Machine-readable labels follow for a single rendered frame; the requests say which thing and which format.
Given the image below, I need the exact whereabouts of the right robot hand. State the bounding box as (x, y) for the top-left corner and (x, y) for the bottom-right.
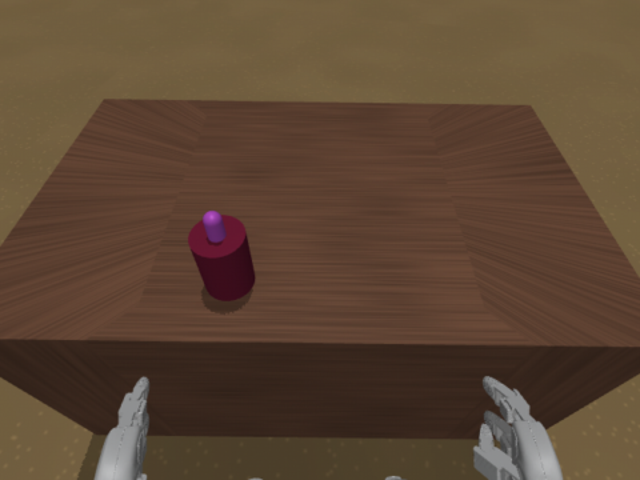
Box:
(473, 376), (563, 480)

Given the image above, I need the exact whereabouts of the bottle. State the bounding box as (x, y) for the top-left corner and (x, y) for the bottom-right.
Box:
(188, 211), (255, 301)

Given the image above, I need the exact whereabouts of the left robot hand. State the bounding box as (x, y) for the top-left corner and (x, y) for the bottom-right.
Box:
(94, 377), (149, 480)

